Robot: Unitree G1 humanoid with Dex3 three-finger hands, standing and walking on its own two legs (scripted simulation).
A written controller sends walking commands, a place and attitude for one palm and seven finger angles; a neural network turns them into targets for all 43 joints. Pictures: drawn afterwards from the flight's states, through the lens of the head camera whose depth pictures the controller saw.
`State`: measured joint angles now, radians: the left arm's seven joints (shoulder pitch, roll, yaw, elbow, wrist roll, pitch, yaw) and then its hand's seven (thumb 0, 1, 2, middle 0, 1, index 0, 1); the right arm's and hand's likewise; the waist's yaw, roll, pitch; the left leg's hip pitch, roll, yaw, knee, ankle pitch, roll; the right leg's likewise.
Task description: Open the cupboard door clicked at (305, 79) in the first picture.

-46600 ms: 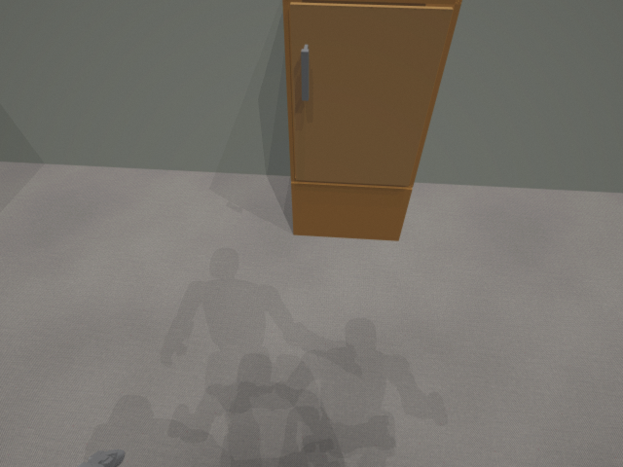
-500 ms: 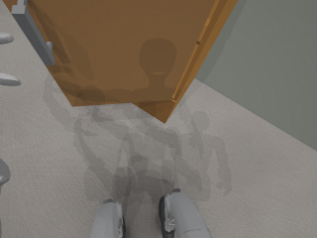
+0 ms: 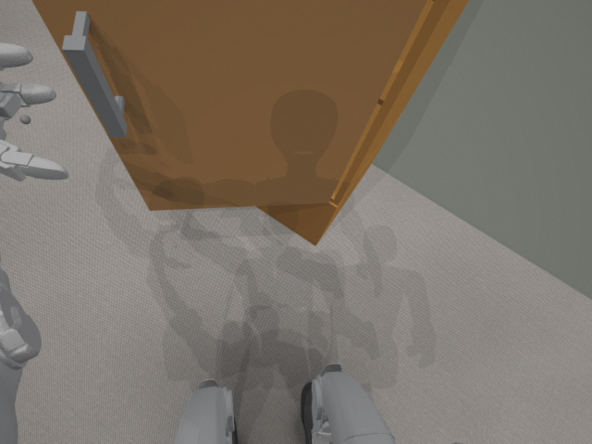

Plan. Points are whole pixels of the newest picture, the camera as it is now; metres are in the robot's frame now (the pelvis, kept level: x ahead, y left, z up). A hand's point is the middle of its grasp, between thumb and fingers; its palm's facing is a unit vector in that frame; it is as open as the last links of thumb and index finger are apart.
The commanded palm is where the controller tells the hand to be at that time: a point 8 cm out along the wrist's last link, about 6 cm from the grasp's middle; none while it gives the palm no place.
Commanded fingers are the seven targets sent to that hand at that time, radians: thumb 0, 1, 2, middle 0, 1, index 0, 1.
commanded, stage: move the hooked fingers beside the handle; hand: left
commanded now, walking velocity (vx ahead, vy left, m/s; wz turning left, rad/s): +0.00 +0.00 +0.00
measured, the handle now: (101, 80) +0.55 +0.21 +0.07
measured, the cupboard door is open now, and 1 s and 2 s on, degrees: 40 40 40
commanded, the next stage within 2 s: slide the fingers in behind the handle in 0.04 s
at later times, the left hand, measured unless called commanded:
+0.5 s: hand (53, 120) +0.49 +0.26 +0.07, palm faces +0.02 -1.00 -0.01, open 14.0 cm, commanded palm +0.47 +0.30 +0.07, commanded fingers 0.00 -0.50 0.30 -0.30 -1.20 -0.30 -1.20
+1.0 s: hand (80, 118) +0.50 +0.23 +0.07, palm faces +0.02 -1.00 -0.01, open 14.0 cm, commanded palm +0.47 +0.27 +0.07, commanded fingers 0.00 -0.50 0.30 -0.30 -1.20 -0.30 -1.20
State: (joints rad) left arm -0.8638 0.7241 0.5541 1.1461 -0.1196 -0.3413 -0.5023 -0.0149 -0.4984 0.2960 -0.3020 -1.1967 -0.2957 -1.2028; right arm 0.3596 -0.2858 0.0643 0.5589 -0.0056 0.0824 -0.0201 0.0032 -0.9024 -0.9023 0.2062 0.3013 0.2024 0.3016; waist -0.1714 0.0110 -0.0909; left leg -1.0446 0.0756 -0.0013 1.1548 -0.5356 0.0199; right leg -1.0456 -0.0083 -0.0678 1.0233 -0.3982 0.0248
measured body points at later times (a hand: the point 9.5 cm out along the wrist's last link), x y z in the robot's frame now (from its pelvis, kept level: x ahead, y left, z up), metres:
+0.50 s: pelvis -0.01 -0.01 +0.00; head +0.14 +0.02 +0.42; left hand +0.48 +0.31 +0.08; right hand +0.01 -0.28 -0.10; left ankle +0.00 +0.10 -0.65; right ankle +0.04 -0.14 -0.65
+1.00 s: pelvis +0.00 -0.01 +0.00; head +0.14 +0.02 +0.43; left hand +0.49 +0.28 +0.08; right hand +0.02 -0.27 -0.10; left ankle +0.00 +0.10 -0.65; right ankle +0.04 -0.14 -0.65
